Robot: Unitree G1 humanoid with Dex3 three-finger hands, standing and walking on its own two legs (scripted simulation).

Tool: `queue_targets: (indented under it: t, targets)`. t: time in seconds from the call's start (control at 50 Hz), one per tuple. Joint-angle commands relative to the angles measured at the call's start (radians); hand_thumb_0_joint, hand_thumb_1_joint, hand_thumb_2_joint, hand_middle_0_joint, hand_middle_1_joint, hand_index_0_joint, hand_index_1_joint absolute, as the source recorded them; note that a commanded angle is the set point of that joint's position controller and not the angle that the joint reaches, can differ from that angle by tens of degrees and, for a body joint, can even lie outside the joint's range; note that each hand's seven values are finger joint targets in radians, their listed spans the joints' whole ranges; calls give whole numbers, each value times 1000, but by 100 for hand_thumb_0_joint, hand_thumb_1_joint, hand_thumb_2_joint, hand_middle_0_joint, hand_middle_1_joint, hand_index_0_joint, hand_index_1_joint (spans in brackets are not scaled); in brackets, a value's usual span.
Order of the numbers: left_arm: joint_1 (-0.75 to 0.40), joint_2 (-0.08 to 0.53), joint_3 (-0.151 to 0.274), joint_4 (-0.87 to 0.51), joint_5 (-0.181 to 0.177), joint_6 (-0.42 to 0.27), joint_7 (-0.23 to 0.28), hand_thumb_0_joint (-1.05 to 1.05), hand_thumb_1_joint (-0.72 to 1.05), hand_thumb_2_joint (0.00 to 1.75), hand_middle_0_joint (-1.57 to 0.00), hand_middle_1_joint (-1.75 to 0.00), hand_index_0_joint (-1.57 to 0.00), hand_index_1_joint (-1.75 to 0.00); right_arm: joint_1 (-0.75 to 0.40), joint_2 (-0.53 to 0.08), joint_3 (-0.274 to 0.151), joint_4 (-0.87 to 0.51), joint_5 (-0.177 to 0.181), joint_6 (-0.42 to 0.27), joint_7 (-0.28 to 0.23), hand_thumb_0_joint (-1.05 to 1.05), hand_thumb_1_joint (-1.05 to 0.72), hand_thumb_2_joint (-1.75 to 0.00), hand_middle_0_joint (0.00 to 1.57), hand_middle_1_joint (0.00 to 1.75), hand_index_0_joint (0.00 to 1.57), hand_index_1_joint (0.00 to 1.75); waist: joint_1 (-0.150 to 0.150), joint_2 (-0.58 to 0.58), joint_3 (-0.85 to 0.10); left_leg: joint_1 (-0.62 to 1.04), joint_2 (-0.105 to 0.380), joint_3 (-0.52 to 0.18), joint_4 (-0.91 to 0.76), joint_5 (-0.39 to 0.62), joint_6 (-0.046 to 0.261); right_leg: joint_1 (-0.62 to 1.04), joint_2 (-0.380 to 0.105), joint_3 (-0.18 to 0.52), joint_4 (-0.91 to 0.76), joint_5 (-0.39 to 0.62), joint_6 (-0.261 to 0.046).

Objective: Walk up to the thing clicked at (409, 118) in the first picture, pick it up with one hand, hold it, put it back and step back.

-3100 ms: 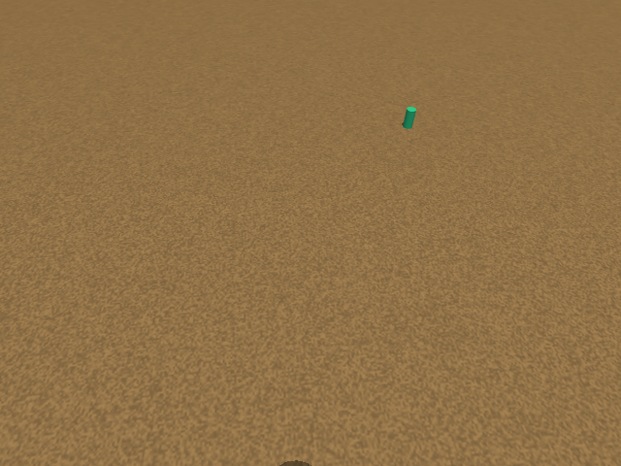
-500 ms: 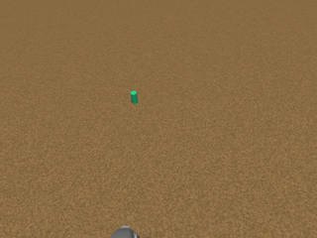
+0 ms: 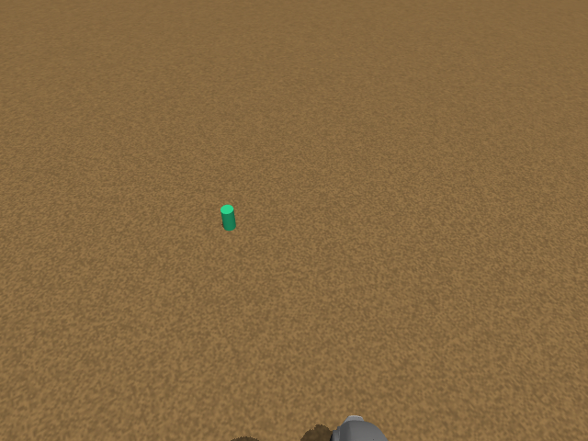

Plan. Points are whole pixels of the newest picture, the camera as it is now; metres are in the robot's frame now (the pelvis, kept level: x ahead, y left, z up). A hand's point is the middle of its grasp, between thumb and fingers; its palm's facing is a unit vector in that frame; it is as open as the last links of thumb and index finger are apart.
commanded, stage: walk up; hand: left
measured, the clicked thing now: (228, 217) +1.09 +0.23 -0.71
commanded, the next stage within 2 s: none
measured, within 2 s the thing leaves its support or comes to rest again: neither
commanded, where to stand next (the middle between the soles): +0.76 +0.03 m, yaw +1 degrees
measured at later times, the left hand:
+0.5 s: hand (108, 396) +0.23 +0.28 -0.14, palm faces +0.05 -0.93 -0.38, open 7.3 cm
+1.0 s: hand (151, 254) +0.49 +0.27 -0.13, palm faces +0.00 -0.91 -0.42, open 7.3 cm
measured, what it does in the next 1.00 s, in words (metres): walks ahead: right foot, then left foot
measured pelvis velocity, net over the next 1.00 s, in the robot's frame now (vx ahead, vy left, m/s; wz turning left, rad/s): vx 0.41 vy -0.01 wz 0.03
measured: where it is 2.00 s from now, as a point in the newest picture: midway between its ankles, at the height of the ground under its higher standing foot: (275, 300)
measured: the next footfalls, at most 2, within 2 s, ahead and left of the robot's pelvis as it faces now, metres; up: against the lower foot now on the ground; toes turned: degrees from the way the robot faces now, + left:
right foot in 0.08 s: +0.21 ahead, -0.14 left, +0.00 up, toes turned -4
left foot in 0.52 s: +0.37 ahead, +0.14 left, +0.00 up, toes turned +8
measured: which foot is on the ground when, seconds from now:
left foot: down 0.00-0.10, up 0.12-0.50, down 0.52-0.96, up 0.98-1.00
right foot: up 0.00-0.06, down 0.08-0.52, up 0.54-0.92, down 0.94-1.00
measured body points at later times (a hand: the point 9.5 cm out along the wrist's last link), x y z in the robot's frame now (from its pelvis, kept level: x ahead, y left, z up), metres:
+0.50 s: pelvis +0.22 +0.00 -0.01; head +0.23 +0.00 +0.44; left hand +0.23 +0.33 -0.12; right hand +0.32 -0.32 -0.11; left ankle +0.33 +0.13 -0.73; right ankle +0.17 -0.14 -0.73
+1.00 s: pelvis +0.41 -0.01 -0.02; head +0.42 -0.03 +0.43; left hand +0.49 +0.32 -0.11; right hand +0.45 -0.34 -0.15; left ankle +0.34 +0.13 -0.71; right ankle +0.51 -0.13 -0.74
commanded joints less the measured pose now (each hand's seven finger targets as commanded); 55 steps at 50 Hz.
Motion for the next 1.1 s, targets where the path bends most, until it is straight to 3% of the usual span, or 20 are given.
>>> queue_targets:
  t: [0.0,0.04,0.06,0.08,0.1,0.2,0.36,0.44,0.48,0.5,0.52,0.54,0.64,0.76,0.88,0.9,0.92,0.94,0.96,1.08]
  targets:
    - [-7,161,62,-61,-1,-34,11,0,90,90,-20,-30,-20,-30,-45,-266,-80,-92,8,-12,-29,0,-90,-90,20,30,20,30,29,145,-63,-107,220,-126,-51,305,169,230,49,-54,-108,63,-17]
    - [111,208,88,-24,1,-44,25,0,90,90,-20,-30,-20,-30,-38,-233,-65,-100,4,-7,-32,0,-90,-90,20,30,20,30,101,17,-123,-209,160,-86,201,313,128,476,79,-45,-147,1,-40]
    - [211,267,107,-10,9,-55,39,0,90,90,-20,-30,-20,-30,1,-174,-44,-106,4,-8,-30,0,-90,-90,20,30,20,30,146,-171,-174,-331,66,-16,489,184,92,596,-44,130,-249,-175,-75]
    - [252,371,124,-27,3,-59,46,0,90,90,-20,-30,-20,-30,28,-160,-34,-121,11,-6,-30,0,-90,-90,20,30,20,30,145,-297,-199,-573,-66,-30,714,-179,48,703,-323,641,-437,-308,-195]
    - [207,366,115,-37,-14,-54,50,0,90,90,-20,-30,-20,-30,-22,-242,-56,-91,1,7,-43,0,-90,-90,20,30,20,30,141,-172,-154,-601,-2,-149,803,-209,48,606,-367,725,-458,-405,-263]
    - [33,232,73,-79,-14,-59,55,0,90,90,-20,-30,-20,-30,52,-215,-57,0,3,23,-20,0,-90,-90,20,30,20,30,26,-136,-33,-463,73,-167,617,14,28,323,-142,189,-456,-106,-185]
    - [88,252,84,-98,0,-65,47,0,90,90,-20,-30,-20,-30,-115,-174,-60,-50,-21,19,16,0,-90,-90,20,30,20,30,75,-90,-12,-428,88,-86,200,167,-3,340,-133,78,-444,-160,-194]
    - [28,274,81,-114,1,-54,44,0,90,90,-20,-30,-20,-30,-67,-190,-74,-32,-17,9,16,0,-90,-90,20,30,20,30,11,-55,-33,-202,64,-44,122,187,18,224,-147,61,-359,-218,-172]
    - [46,221,57,-116,9,-51,49,0,90,90,-20,-30,-20,-30,86,-240,-94,17,-20,0,-3,0,-90,-90,20,30,20,30,-65,85,-111,48,24,-47,110,88,50,140,-82,-3,-66,-19,-127]
    - [97,153,33,-119,3,-47,48,0,90,90,-20,-30,-20,-30,176,-316,-118,30,-30,-6,-18,0,-90,-90,20,30,20,30,-105,311,-150,165,164,-280,-30,-142,106,0,9,-81,270,-46,-76]
    - [128,136,31,-117,-14,-40,52,0,90,90,-20,-30,-20,-30,161,-378,-125,-14,-21,-13,-25,0,-90,-90,20,30,20,30,-82,360,-113,197,390,-752,-230,-271,192,-219,168,-47,439,-351,-33]
    - [86,231,47,-94,-3,-32,69,0,90,90,-20,-30,-20,-30,116,-381,-130,-25,5,-7,-22,0,-90,-90,20,30,20,30,-72,204,-76,80,437,-790,-232,-312,272,-205,87,69,519,-368,-48]
    - [158,208,46,-23,-10,-22,44,0,90,90,-20,-30,-20,-30,-28,-270,-79,-56,2,-12,-34,0,-90,-90,20,30,20,30,14,193,-20,-119,264,-284,-188,56,205,-41,0,60,324,-174,-9]
    - [31,170,51,-64,5,-21,21,0,90,90,-20,-30,-20,-30,-4,-288,-84,-77,-3,-13,-28,0,-90,-90,20,30,20,30,-10,195,2,-137,261,-220,-197,36,233,15,-4,1,49,-59,8]
    - [111,183,67,-22,4,-38,29,0,90,90,-20,-30,-20,-30,-62,-260,-70,-105,0,6,-29,0,-90,-90,20,30,20,30,73,93,-40,-269,215,-151,17,26,165,348,69,-47,-114,3,-13]
    - [174,217,82,-2,6,-48,38,0,90,90,-20,-30,-20,-30,-22,-215,-53,-103,-4,9,-30,0,-90,-90,20,30,20,30,95,-21,-94,-315,158,-102,203,79,137,494,79,-12,-169,-71,-27]
    - [265,291,108,6,12,-58,52,0,90,90,-20,-30,-20,-30,4,-150,-32,-112,-2,7,-29,0,-90,-90,20,30,20,30,136,-243,-129,-431,56,-15,516,13,89,576,-87,238,-310,-278,-72]
    - [278,371,114,-17,3,-63,58,0,90,90,-20,-30,-20,-30,-4,-169,-34,-120,2,12,-32,0,-90,-90,20,30,20,30,133,-279,-105,-618,-58,-43,672,-200,45,601,-302,680,-482,-374,-196]
    - [220,356,103,-36,-10,-58,58,0,90,90,-20,-30,-20,-30,-41,-241,-54,-98,-11,23,-44,0,-90,-90,20,30,20,30,114,-140,-58,-622,20,-140,730,-217,40,513,-341,698,-454,-359,-266]
    - [79,252,74,-91,-2,-53,62,0,90,90,-20,-30,-20,-30,37,-205,-60,-18,-6,39,-12,0,-90,-90,20,30,20,30,35,-145,-22,-442,74,-110,479,-26,17,276,-132,183,-427,-167,-207]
